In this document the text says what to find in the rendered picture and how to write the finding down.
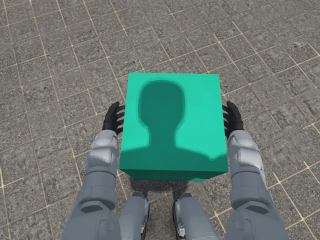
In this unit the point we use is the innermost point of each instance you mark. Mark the right robot upper arm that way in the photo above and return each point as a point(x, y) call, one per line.
point(245, 224)

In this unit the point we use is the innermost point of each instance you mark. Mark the left robot upper arm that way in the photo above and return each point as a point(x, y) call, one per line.
point(97, 225)

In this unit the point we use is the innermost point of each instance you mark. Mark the robot left thigh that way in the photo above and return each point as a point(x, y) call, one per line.
point(132, 216)

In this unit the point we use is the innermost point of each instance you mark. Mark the left robot hand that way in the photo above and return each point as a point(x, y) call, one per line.
point(111, 117)

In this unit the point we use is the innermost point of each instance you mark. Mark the right robot shin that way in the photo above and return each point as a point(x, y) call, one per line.
point(181, 229)

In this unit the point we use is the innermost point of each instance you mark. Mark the right robot hand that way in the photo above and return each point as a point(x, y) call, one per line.
point(234, 119)

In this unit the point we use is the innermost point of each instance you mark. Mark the carton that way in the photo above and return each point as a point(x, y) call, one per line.
point(173, 127)

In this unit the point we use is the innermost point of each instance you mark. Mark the left robot forearm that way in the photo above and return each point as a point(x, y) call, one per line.
point(98, 187)

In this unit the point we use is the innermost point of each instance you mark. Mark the right robot forearm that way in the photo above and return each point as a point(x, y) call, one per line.
point(249, 188)

